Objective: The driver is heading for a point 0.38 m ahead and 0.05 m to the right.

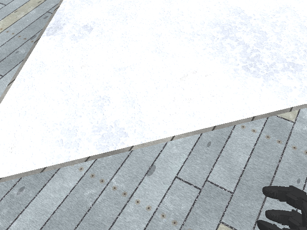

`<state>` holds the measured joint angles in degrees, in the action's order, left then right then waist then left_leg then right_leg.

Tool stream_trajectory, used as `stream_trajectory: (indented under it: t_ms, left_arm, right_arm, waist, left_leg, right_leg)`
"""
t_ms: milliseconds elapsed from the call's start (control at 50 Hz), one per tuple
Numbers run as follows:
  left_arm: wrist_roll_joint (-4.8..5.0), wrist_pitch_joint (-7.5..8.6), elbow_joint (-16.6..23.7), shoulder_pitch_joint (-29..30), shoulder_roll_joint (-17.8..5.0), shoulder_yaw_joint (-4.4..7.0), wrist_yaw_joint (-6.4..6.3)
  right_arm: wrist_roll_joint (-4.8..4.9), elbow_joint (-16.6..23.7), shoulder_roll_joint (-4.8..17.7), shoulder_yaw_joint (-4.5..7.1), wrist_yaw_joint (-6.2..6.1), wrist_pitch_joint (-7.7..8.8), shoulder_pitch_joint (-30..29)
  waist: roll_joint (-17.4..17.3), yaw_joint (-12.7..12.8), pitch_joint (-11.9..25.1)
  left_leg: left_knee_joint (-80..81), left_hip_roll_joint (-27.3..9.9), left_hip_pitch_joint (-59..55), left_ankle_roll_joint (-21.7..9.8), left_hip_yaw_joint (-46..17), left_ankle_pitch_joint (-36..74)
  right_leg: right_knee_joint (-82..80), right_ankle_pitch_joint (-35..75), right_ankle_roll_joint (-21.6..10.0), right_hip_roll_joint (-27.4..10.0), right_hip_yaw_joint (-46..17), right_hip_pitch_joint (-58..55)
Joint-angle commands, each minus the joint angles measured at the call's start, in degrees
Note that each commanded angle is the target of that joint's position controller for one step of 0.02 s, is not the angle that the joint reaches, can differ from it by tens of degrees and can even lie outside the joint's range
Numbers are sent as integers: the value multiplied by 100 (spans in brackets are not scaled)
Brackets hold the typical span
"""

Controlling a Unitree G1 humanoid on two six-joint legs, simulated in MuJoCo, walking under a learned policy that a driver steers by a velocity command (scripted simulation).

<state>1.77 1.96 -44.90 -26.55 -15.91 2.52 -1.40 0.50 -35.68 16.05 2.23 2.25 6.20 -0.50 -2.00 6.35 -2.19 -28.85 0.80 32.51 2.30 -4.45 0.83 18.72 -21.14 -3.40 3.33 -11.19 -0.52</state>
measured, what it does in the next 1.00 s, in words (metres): walks ahead, turning right: left foot, then right foot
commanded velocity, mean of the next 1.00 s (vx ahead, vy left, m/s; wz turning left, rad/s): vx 0.24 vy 0.00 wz -0.27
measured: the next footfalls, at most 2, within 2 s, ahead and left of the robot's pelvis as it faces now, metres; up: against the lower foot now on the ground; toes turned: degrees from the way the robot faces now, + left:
left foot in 0.06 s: +0.22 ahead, +0.13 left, +0.00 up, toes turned -6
right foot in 0.52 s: +0.41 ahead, -0.17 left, +0.00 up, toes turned -15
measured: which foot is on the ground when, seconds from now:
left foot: up 0.00-0.04, down 0.06-0.52, up 0.54-0.82, down 0.84-1.00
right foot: down 0.00-0.06, up 0.08-0.50, down 0.52-1.00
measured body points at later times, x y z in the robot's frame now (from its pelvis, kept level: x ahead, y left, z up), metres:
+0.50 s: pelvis +0.26 -0.02 -0.01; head +0.30 -0.04 +0.44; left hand +0.54 +0.15 -0.08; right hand +0.21 -0.31 -0.14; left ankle +0.18 +0.13 -0.74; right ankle +0.38 -0.16 -0.73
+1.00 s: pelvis +0.35 -0.04 -0.01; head +0.36 -0.03 +0.44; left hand +0.54 +0.17 -0.12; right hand +0.37 -0.32 -0.13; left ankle +0.38 +0.09 -0.74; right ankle +0.37 -0.16 -0.74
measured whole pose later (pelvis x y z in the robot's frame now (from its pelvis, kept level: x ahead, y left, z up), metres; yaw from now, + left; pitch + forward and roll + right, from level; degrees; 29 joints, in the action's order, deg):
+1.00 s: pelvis +0.35 -0.04 -0.01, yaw -15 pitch -1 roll +0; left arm -1.3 -0.3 -44.9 -10.2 -13.5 1.5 -0.5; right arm -1.1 -50.6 13.9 0.8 -1.1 0.2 12.2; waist 0.8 0.4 -1.2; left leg -31.6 -1.9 13.2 1.6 -0.8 -17.3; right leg 29.0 -10.6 -1.3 1.8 0.3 17.4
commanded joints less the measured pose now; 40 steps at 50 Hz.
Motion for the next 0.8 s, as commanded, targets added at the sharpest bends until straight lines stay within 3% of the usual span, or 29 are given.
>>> stream_trajectory:
  t_ms: [20, 40, 60, 80, 100, 120, 140, 160, 180, 200, 240, 260, 300, 360, 420, 460, 480, 500, 520, 540, 560, 580, 600, 620, 660, 700, 760, 800]
  left_arm:
    - [12, 5, 302, 121, -1088, 332, -54]
    - [-1, -7, 347, 228, -1038, 322, -41]
    - [-60, -10, 463, 371, -903, 271, -8]
    - [-226, 9, 652, 331, -509, 139, 2]
    - [8, 58, 747, -611, -115, 16, 27]
    - [116, 49, 567, -364, -789, 148, 11]
    - [99, 32, 660, 310, -1045, 229, 24]
    - [29, 23, 715, 601, -952, 223, 16]
    - [-42, 28, 794, 799, -870, 239, 40]
    - [-17, 7, 836, 774, -763, 234, 83]
    - [18, -69, 880, 805, -538, 195, 107]
    - [1, -96, 963, 942, -472, 173, 114]
    - [-101, -92, 1112, 1250, -387, 127, 119]
    - [-156, 26, 1159, 1536, -245, 36, 222]
    - [-135, 89, 1296, 1975, -347, 61, 346]
    - [-181, 90, 1349, 1950, -538, 142, 375]
    - [-219, 88, 1276, 1671, -645, 207, 360]
    - [-255, 80, 1141, 1227, -858, 315, 312]
    - [-294, 50, 1119, 851, -1276, 423, 222]
    - [-457, 6, 1264, 922, -1477, 335, 154]
    - [-367, -7, 1278, 875, -963, 195, 199]
    - [-280, -14, 1268, 1149, -790, 140, 257]
    - [-212, -5, 1188, 1435, -695, 113, 281]
    - [-203, -2, 1157, 1675, -620, 84, 281]
    - [-292, -28, 1114, 2058, -722, 128, 272]
    - [-338, -29, 1055, 2214, -666, 130, 238]
    - [-321, -48, 898, 2230, -599, 113, 185]
    - [-288, -84, 791, 2298, -546, 84, 166]
  right_arm:
    - [38, 448, 692, 247, -26, 151, -264]
    - [22, 324, 844, 337, -72, 166, 244]
    - [-23, 178, 1044, 434, -127, 172, 1045]
    - [-91, 94, 1418, 515, -204, 121, 2094]
    - [-124, -94, 1551, 519, -125, 58, 2159]
    - [-50, 35, 875, 382, -125, 38, 1909]
    - [-20, 35, 618, 314, -162, 8, 1622]
    - [-58, -12, 578, 287, -154, -7, 1412]
    - [-96, -89, 496, 268, -148, -15, 1305]
    - [-152, -145, 504, 268, -157, 16, 1272]
    - [-93, -274, 466, 283, -157, 73, 1185]
    - [-63, -334, 546, 308, -159, 97, 1173]
    - [-55, -462, 705, 345, -158, 98, 1139]
    - [-24, -567, 892, 361, -186, 8, 1008]
    - [82, -771, 1041, 368, -212, -66, 1312]
    - [160, -861, 1169, 398, -227, -121, 1343]
    - [191, -883, 1194, 400, -240, -149, 1288]
    - [175, -915, 1080, 357, -247, -163, 1359]
    - [17, -854, 850, 255, -254, -152, 1563]
    - [-170, -802, 334, 16, -174, -161, 2354]
    - [-67, -1071, 642, 50, -127, -234, 2485]
    - [86, -963, 937, 137, -117, -323, 2027]
    - [91, -895, 854, 118, -165, -386, 1693]
    - [33, -899, 807, 118, -236, -460, 1534]
    - [8, -997, 709, 113, -322, -643, 1725]
    - [-35, -1087, 557, 78, -395, -728, 1848]
    - [-69, -1096, 512, 63, -426, -788, 1596]
    - [-102, -1127, 463, 59, -393, -788, 1544]
  waist:
    - [1025, -399, -29]
    - [1028, -685, 283]
    - [931, -1102, 958]
    - [131, -1425, 2034]
    - [-1998, -832, 2650]
    - [-1108, -977, 1886]
    - [-512, -1073, 1069]
    - [-61, -956, 649]
    - [-30, -864, 356]
    - [-274, -743, 268]
    - [-347, -650, 169]
    - [-321, -634, 63]
    - [-160, -614, -128]
    - [-170, -664, 33]
    - [-204, -816, 222]
    - [-250, -679, 331]
    - [-224, -468, 485]
    - [-86, -249, 754]
    - [452, -159, 1190]
    - [1729, -544, 2048]
    - [1274, -363, 2928]
    - [936, -332, 2282]
    - [682, -426, 1687]
    - [512, -522, 1307]
    - [732, -824, 1001]
    - [860, -888, 997]
    - [906, -767, 981]
    - [886, -829, 799]
  left_leg:
    - [196, 98, -846, -199, 98, -290]
    - [388, 147, -1618, -363, 218, -304]
    - [312, -200, -2922, -621, 5, -272]
    - [77, -1320, -4657, -977, -1172, -773]
    - [815, -2533, -5939, -1786, -3940, -2093]
    - [1115, -2360, -5308, -1582, -3820, -2872]
    - [1171, -2121, -4483, -1373, -2727, -2463]
    - [1282, -1884, -3763, -1307, -2068, -1596]
    - [1442, -1690, -3257, -1304, -1614, -1120]
    - [1571, -1593, -2886, -1288, -1237, -720]
    - [1867, -1515, -2615, -1365, -751, -602]
    - [1976, -1580, -2511, -1416, -586, -437]
    - [1970, -1582, -2390, -1510, -169, 955]
    - [1774, -1230, -2249, -1340, 660, 2037]
    - [1508, -1279, -2633, -1147, 751, 2046]
    - [1073, -1400, -2908, -1019, 691, 2118]
    - [638, -1321, -2936, -901, 751, 2316]
    - [-84, -1109, -2771, -733, 881, 2310]
    - [-1214, -736, -2167, -412, 1140, 1081]
    - [-3354, -57, -388, 42, 982, -3472]
    - [-3955, -175, -563, 86, -64, -4167]
    - [-4089, -351, -284, 106, -78, -3989]
    - [-3850, -477, -53, 114, 22, -3753]
    - [-3518, -587, -121, 152, 19, -3494]
    - [-2842, -540, -1021, 233, 178, -3005]
    - [-2220, -470, -1489, 271, 264, -2787]
    - [-1382, -444, -1916, 168, 276, -2063]
    - [-718, -363, -2298, 41, 367, -1514]
  right_leg:
    - [34, 2745, -554, -1345, -1119, 439]
    - [564, 3497, -428, -1155, -1000, 500]
    - [1629, 3634, -248, -848, -805, 897]
    - [3369, 2052, -67, -390, -392, 1840]
    - [5012, -1371, 190, 206, -20, 3700]
    - [5583, -1012, 243, -291, -106, 4216]
    - [5560, -447, 271, -489, 134, 4309]
    - [5426, -75, 310, -694, 278, 4117]
    - [5204, 130, 318, -830, 307, 4019]
    - [5098, 237, 322, -965, 319, 3761]
    - [4881, 281, 345, -1055, 461, 3749]
    - [4693, 354, 373, -1098, 489, 3857]
    - [4028, 606, 482, -1032, 544, 3905]
    - [2649, 1706, 446, -818, 911, 3187]
    - [1773, 2257, 308, -604, 1004, 2744]
    - [1391, 2033, 117, -479, 1020, 2468]
    - [1081, 2173, 0, -348, 1107, 2005]
    - [820, 2575, -153, -212, 1173, 1214]
    - [953, 4839, -364, -777, 651, 184]
    - [1199, 6810, -1589, -2558, -1527, -1617]
    - [1031, 6348, -1854, -2698, -1947, -1451]
    - [881, 5801, -1627, -2319, -1317, -989]
    - [715, 5152, -1365, -2038, -947, -472]
    - [528, 4583, -1211, -1904, -749, 129]
    - [114, 3751, -1044, -1605, -309, 1337]
    - [-50, 3239, -1078, -1509, -102, 1711]
    - [-220, 1736, -989, -1452, -66, 1901]
    - [-257, 419, -798, -1320, -28, 2191]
